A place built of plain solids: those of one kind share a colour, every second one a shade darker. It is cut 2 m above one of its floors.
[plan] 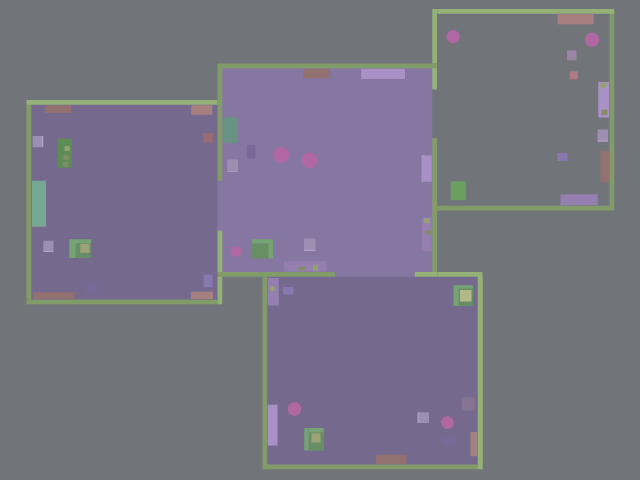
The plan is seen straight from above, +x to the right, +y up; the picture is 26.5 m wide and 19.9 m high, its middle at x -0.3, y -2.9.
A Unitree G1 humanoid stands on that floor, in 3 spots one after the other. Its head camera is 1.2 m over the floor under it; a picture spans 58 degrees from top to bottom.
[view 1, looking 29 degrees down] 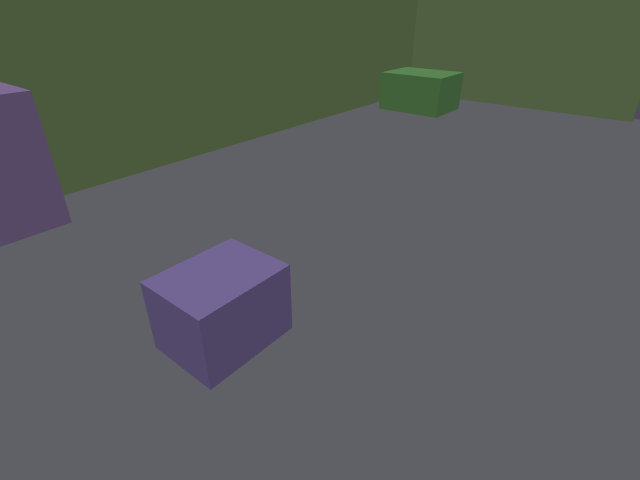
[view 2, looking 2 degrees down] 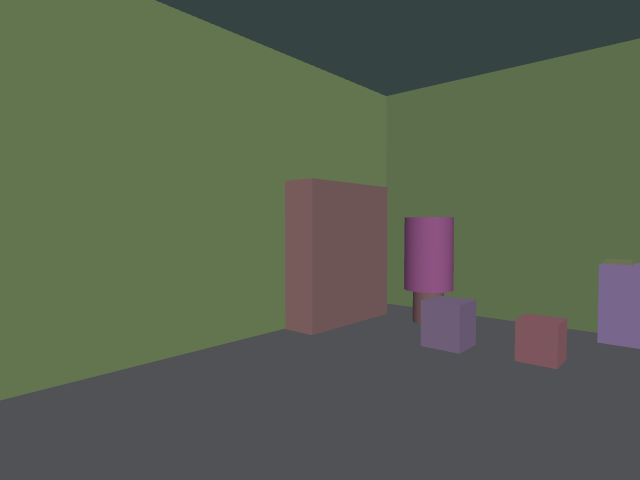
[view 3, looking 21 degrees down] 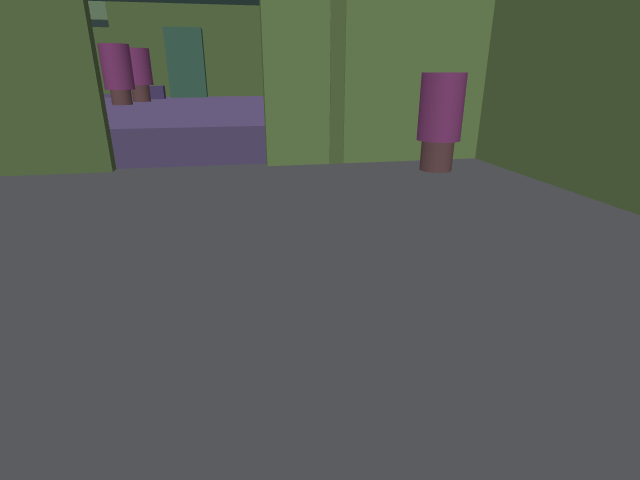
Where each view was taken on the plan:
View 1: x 10.56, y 1.69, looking -141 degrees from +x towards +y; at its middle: ground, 2.48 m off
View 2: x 6.07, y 2.92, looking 41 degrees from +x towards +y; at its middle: case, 4.77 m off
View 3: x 10.57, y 2.92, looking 169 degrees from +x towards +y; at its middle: ground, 3.35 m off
